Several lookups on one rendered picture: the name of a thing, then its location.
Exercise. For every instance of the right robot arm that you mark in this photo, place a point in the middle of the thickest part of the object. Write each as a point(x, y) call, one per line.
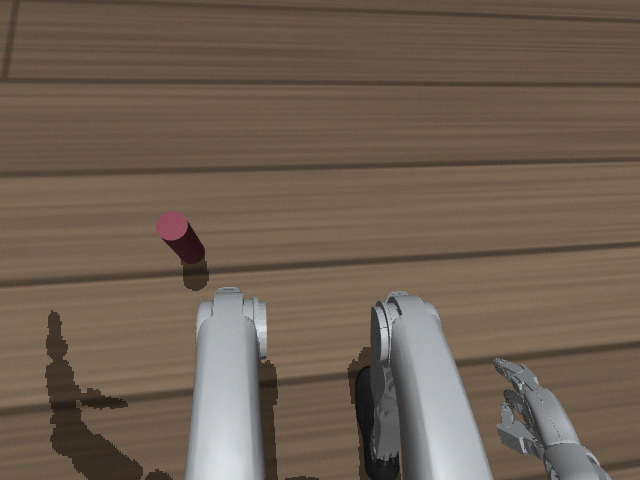
point(569, 461)

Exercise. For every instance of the right robot foot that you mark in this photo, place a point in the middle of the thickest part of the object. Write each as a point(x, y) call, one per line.
point(376, 469)

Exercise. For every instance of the right robot hand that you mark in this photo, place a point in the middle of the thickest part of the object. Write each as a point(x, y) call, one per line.
point(541, 411)

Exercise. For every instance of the can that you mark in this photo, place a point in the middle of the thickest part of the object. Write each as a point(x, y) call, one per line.
point(176, 231)

